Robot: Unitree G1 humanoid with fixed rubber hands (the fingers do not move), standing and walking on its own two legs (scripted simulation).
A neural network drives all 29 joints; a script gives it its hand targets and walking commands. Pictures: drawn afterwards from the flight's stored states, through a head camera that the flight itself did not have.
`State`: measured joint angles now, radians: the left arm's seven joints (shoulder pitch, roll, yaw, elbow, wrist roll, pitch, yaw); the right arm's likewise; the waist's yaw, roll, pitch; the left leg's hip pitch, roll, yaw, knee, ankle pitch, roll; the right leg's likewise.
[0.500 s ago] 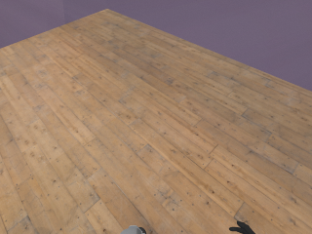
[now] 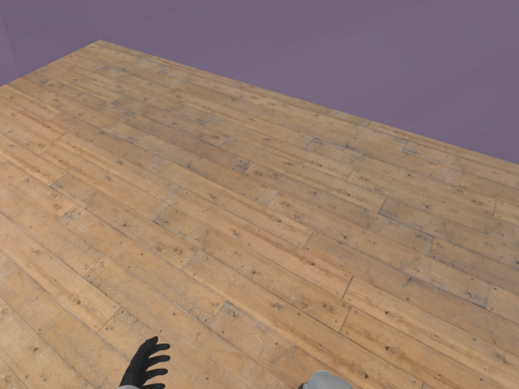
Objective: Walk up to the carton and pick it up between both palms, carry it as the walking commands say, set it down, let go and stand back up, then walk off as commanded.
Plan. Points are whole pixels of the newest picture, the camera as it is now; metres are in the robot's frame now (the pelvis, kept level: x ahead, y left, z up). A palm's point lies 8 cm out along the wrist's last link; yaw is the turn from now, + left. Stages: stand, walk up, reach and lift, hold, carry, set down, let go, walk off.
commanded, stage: walk off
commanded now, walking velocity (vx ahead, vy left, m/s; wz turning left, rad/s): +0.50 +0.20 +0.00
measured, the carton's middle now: out of the picture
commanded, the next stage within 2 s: stand in 0.60 s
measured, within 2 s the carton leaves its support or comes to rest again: neither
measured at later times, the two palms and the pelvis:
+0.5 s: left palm out of the picture +0.11 +0.28 -0.11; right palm (320, 251) +0.41 -0.14 -0.12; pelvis +0.25 +0.06 +0.01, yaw +2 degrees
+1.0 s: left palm (101, 221) +0.56 +0.36 -0.12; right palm (288, 272) +0.38 -0.07 -0.14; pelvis +0.44 +0.14 +0.00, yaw +1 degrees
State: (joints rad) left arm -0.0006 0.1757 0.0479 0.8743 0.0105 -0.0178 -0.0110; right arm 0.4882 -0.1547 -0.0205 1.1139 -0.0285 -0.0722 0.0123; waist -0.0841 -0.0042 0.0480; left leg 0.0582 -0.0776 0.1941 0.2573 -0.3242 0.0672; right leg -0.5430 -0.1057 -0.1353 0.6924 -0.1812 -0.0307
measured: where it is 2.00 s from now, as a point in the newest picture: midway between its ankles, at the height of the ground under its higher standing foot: (232, 285)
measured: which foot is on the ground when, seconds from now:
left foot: down 0.00-0.08, up 0.10-0.54, down 0.56-1.00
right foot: up 0.00-0.04, down 0.06-0.58, up 0.60-1.00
